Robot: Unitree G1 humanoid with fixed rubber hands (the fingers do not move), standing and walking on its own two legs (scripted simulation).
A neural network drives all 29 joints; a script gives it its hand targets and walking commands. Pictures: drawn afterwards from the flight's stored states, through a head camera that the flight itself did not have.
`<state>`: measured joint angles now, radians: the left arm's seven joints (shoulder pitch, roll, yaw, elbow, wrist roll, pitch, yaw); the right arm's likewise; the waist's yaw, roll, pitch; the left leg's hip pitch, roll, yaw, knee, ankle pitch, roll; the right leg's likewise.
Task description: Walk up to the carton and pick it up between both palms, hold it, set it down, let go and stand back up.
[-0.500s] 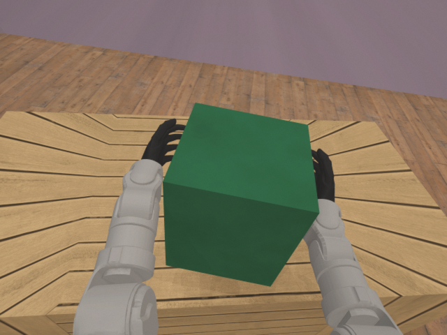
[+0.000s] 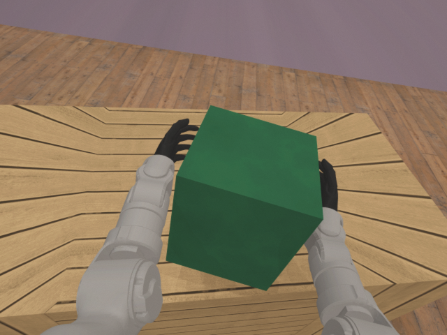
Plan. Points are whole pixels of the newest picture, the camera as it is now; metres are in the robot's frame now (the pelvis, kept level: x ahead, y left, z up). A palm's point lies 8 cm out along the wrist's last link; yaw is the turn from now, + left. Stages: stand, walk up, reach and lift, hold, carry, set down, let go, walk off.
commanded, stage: set down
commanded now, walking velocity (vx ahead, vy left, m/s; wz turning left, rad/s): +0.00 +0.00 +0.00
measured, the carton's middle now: (239, 200) +0.38 -0.07 +0.04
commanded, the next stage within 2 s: none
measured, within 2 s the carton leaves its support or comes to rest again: rests again in 0.92 s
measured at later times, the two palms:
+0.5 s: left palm (165, 171) +0.45 +0.07 +0.06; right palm (313, 213) +0.34 -0.21 +0.03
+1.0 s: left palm (160, 178) +0.44 +0.08 +0.04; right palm (310, 217) +0.33 -0.20 +0.03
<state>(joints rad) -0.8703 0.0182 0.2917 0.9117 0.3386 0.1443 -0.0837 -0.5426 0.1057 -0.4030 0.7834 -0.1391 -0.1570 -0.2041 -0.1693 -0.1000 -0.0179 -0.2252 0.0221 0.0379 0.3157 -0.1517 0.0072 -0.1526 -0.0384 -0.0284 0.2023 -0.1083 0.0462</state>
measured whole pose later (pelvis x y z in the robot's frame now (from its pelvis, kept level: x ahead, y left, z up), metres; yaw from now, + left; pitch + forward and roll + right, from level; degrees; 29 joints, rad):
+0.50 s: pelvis +0.00 -0.01 +0.00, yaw +0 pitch +10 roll -1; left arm -0.89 0.05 0.30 1.10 0.36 -0.04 -0.08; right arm -0.55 0.13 -0.47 0.91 -0.23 -0.31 -0.23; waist -0.15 -0.08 -0.06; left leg -0.35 0.04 0.03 0.31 -0.13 -0.01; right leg -0.27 -0.02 -0.05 0.19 -0.09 0.03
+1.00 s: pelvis -0.01 +0.00 +0.00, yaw +0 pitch +12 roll -2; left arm -0.91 0.07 0.36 1.16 0.41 -0.17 -0.08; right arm -0.61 0.13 -0.56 1.02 -0.27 -0.46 -0.22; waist -0.14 -0.09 -0.05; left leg -0.42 0.04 0.03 0.33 -0.12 0.00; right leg -0.33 -0.03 -0.06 0.20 -0.06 0.03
